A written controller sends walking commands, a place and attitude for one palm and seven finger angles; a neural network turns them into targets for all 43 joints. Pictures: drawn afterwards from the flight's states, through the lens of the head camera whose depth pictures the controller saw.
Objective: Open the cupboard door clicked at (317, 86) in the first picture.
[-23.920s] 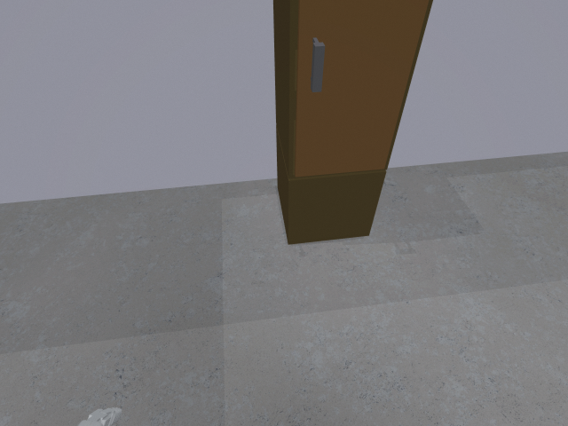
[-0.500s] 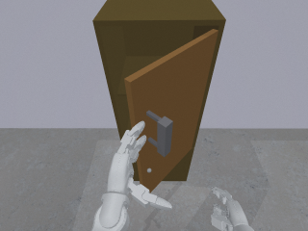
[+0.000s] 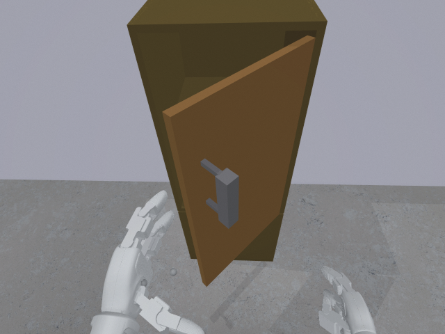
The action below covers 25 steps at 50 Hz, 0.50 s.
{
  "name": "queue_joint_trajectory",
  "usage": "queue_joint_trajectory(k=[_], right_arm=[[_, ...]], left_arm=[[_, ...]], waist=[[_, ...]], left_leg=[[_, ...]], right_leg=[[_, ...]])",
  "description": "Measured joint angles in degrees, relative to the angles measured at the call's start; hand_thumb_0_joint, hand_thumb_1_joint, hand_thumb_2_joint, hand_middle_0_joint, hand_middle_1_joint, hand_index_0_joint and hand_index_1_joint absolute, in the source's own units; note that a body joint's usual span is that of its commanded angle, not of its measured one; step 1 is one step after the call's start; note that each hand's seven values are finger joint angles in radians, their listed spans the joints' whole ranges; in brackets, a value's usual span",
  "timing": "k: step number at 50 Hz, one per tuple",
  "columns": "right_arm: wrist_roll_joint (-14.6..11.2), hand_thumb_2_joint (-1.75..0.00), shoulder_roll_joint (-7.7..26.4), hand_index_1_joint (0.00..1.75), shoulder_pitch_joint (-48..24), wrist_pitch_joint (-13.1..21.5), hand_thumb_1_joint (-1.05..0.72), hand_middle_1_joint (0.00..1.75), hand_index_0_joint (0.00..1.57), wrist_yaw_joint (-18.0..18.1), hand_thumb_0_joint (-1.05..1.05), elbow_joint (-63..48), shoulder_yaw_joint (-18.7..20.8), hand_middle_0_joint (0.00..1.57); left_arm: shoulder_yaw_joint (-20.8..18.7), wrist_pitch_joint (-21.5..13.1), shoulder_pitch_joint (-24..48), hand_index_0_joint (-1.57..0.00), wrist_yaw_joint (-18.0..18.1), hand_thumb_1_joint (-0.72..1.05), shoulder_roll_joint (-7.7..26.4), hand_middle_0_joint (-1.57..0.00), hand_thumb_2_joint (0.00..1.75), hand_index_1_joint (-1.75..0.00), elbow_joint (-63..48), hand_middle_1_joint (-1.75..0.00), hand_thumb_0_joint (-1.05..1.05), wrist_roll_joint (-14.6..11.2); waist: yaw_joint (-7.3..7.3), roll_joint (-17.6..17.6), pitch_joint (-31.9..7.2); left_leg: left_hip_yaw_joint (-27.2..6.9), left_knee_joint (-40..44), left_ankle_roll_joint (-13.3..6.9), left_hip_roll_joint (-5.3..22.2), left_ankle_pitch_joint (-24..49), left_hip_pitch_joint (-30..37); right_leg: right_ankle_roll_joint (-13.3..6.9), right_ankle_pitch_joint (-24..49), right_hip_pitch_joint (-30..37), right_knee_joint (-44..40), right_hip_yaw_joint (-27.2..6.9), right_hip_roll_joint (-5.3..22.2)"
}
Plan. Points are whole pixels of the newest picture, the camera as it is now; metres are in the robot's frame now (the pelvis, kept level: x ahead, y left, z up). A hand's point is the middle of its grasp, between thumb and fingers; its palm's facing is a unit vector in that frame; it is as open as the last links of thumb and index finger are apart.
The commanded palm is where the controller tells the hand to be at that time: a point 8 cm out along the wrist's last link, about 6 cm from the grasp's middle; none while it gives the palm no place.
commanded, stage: draw the hand back to the body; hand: left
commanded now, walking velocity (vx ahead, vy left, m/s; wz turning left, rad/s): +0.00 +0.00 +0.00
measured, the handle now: (218, 192) +0.33 +0.04 +0.11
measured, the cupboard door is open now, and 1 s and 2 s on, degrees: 48 48 48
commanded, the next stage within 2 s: step back with the hand held close in 1.52 s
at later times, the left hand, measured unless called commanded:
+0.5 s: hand (104, 261) +0.19 +0.17 +0.14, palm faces +0.06 -0.99 -0.14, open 16.0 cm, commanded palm +0.15 +0.22 +0.15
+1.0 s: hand (27, 232) +0.20 +0.27 +0.18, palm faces +0.34 -0.86 -0.37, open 10.8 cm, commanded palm +0.15 +0.32 +0.19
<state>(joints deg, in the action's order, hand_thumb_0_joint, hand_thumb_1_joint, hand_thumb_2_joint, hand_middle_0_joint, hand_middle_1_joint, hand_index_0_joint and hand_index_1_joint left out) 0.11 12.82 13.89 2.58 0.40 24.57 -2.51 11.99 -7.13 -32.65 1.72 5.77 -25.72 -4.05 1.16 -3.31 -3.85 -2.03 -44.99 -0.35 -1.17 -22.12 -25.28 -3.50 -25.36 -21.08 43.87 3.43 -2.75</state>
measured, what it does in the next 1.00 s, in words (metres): stands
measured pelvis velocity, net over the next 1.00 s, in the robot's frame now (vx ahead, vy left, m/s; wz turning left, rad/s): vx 0.01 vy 0.04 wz -0.02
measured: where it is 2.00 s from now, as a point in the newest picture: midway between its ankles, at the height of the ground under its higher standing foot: outside the picture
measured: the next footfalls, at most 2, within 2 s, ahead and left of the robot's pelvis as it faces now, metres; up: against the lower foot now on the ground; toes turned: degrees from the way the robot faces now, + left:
none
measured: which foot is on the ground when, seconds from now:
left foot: down 0.00-1.00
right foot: down 0.00-1.00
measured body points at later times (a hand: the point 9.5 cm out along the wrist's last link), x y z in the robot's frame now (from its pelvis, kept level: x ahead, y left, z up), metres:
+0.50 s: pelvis +0.00 +0.01 +0.01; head -0.02 +0.00 +0.46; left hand +0.18 +0.23 +0.15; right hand +0.20 -0.20 -0.05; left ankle +0.01 +0.12 -0.71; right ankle -0.03 -0.08 -0.71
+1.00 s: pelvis +0.01 +0.04 +0.03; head -0.01 +0.03 +0.48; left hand +0.18 +0.31 +0.20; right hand +0.20 -0.17 -0.04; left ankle +0.01 +0.12 -0.71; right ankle -0.02 -0.08 -0.71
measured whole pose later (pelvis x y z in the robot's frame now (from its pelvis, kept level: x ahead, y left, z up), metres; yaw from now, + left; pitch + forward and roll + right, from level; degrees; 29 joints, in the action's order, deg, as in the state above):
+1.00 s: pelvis +0.01 +0.04 +0.03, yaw -1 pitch -4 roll -1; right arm 0.7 11.9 11.0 5.6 4.0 34.9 -3.7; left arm -13.2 -4.2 -29.5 6.2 18.9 -27.1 -2.6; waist 4.1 -2.6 0.4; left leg 0.3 -25.2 -3.2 -3.1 -13.8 -7.8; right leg -0.3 -15.6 -3.6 22.8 0.4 -0.7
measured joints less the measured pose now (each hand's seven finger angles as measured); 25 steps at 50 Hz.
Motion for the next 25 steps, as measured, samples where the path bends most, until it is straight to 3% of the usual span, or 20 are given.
queue_joint_trajectory(k=[4, 10, 18, 23, 25], right_arm=[[-0.17, -0.90, -0.16, 0.30, 0.85, 0.72, -0.90, 0.30, 0.20, 0.67, 0.01, 0.79, -0.09, 0.20], [-0.98, -0.90, 0.16, 0.30, 2.07, 2.52, -0.90, 0.30, 0.20, 1.75, 0.01, 2.74, -0.30, 0.20], [-1.59, -0.90, 1.19, 0.30, 1.22, 5.66, -0.90, 0.30, 0.20, 3.17, 0.01, 4.26, -0.22, 0.20], [-1.95, -0.90, 0.73, 0.30, 0.41, 7.01, -0.90, 0.30, 0.20, 3.59, 0.01, 4.39, -0.46, 0.20], [-1.45, -0.90, 0.40, 0.30, -0.05, 7.13, -0.90, 0.30, 0.20, 4.15, 0.01, 4.76, -0.69, 0.20]], left_arm=[[-3.37, 0.44, 0.31, -0.15, -0.87, -0.50, 2.01, -0.16, 0.30, -0.30, 0.38, -0.30, -0.01, -1.11], [-10.21, 1.27, -0.45, -0.15, -3.63, -0.50, 3.76, -0.16, 0.30, -0.30, -0.51, -0.30, -0.01, -5.30], [-13.12, 4.03, 1.23, -0.15, -8.60, -0.50, 5.10, -0.15, 0.30, -0.30, -0.89, -0.30, -0.01, -8.05], [-15.79, 6.12, 1.90, -0.15, -9.20, -0.46, 6.72, -0.16, 0.31, -0.30, -1.30, -0.30, -0.01, -9.36], [-15.67, 5.96, 1.81, -0.15, -6.15, -0.43, 8.25, -0.16, 0.33, -0.30, -2.32, -0.30, -0.01, -5.85]], waist=[[0.10, 0.02, -0.51], [0.34, -0.26, -1.38], [1.09, -0.54, -1.00], [1.60, 0.13, -0.66], [2.02, 0.21, 0.01]], left_leg=[[0.26, 0.25, 0.31, 0.31, -0.04, 0.16], [-0.14, 1.19, 0.52, 0.75, 0.06, 1.56], [-0.42, 2.54, -0.11, 0.44, 0.86, 2.77], [-0.05, 3.62, -0.61, 0.05, 1.40, 3.69], [0.12, 4.58, -0.82, 0.01, 1.72, 4.98]], right_leg=[[-0.24, -0.07, -0.13, 0.08, -0.29, -0.28], [-0.34, 0.48, 1.74, -1.81, -0.01, -0.78], [0.28, 1.70, 3.53, -4.19, 0.20, -0.52], [0.70, 2.30, 4.39, -5.21, -0.17, -0.10], [0.85, 2.77, 5.75, -6.41, -0.38, -0.06]])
